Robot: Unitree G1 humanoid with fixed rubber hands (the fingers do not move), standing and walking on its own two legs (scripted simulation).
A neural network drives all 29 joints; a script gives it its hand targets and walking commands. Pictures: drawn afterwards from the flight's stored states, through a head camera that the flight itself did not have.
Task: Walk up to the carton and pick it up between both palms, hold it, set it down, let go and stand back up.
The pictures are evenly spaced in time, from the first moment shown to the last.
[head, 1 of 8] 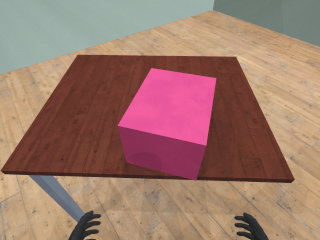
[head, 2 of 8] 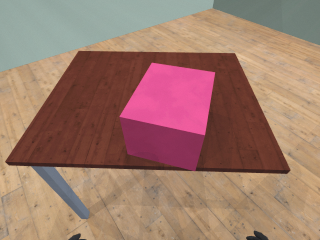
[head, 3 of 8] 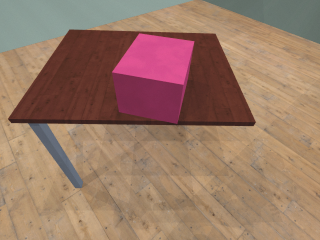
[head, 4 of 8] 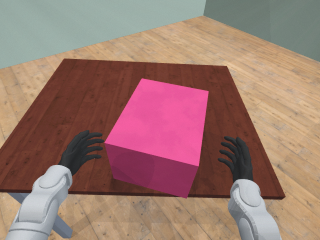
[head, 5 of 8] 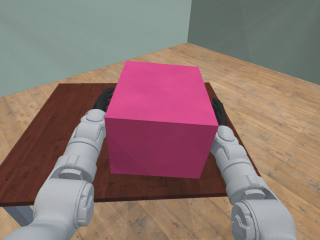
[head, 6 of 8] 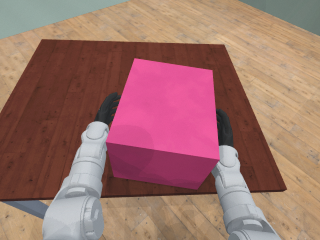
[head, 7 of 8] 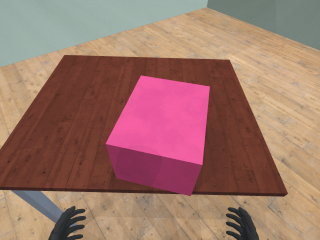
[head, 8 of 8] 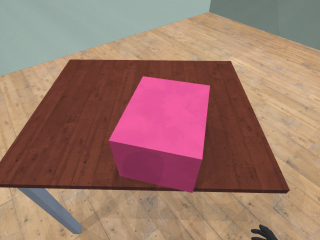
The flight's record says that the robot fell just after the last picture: no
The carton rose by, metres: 0.21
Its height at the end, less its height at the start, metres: +0.00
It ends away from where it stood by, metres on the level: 0.01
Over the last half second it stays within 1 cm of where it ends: yes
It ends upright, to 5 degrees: yes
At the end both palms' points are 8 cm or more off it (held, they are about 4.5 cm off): yes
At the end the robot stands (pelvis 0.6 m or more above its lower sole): yes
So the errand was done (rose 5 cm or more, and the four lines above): yes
